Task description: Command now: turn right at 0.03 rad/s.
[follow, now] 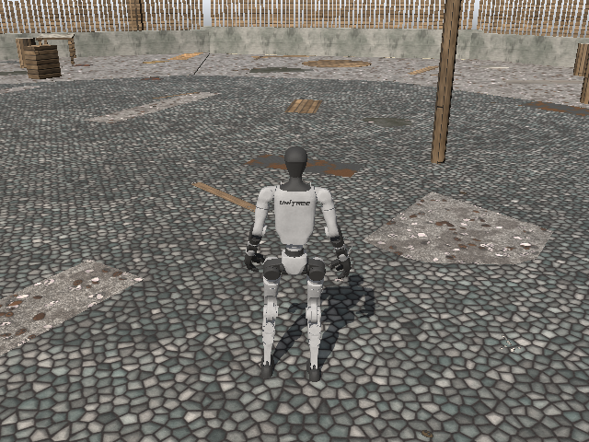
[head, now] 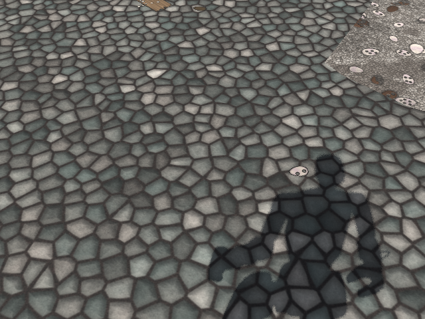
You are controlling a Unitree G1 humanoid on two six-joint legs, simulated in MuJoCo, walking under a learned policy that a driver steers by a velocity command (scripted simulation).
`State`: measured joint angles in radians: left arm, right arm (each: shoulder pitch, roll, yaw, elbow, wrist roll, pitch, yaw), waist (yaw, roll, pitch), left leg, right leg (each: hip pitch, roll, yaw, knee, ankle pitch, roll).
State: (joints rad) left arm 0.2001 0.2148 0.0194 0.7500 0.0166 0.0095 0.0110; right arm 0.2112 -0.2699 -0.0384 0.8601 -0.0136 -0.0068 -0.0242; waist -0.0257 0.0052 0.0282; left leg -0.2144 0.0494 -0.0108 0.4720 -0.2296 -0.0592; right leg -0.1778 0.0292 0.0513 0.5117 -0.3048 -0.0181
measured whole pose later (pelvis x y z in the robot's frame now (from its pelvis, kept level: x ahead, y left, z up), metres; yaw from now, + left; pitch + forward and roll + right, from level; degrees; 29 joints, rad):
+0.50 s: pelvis +0.01 +0.00 +0.00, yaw +0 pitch -2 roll +0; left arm 0.23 0.23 0.03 0.96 0.00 0.00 0.02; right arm 0.21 -0.24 -0.04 1.03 0.00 0.01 -0.05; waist -0.02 0.00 0.04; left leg -0.20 0.05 -0.02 0.46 -0.24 -0.06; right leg -0.15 0.03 0.05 0.48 -0.30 -0.02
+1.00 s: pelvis +0.01 +0.01 +0.00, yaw +0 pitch -1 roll +0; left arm 0.26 0.20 0.01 1.06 0.00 0.00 0.03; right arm 0.25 -0.21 -0.03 1.11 0.00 0.01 -0.05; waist -0.01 0.01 0.04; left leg -0.21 0.05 -0.02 0.47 -0.24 -0.05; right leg -0.15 0.02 0.04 0.47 -0.29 -0.01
